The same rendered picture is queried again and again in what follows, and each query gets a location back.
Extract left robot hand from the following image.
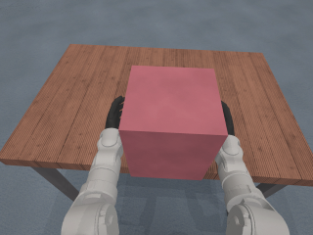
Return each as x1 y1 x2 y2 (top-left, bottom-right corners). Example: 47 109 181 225
105 95 125 129

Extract right robot hand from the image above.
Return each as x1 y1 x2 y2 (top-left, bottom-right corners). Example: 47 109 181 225
221 101 235 136

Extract robot left upper arm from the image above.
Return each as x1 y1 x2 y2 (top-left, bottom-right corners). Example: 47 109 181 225
62 201 119 235

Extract carton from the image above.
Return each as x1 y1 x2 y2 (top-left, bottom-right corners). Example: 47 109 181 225
118 65 228 181

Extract table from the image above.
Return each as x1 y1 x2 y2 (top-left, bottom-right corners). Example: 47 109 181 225
0 44 313 216

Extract robot right forearm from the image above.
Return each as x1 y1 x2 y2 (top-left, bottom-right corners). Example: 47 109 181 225
214 134 290 234

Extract robot right upper arm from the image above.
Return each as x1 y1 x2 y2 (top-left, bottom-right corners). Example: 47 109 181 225
225 203 290 235

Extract robot left forearm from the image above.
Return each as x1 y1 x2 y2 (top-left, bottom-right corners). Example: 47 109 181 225
61 127 123 235

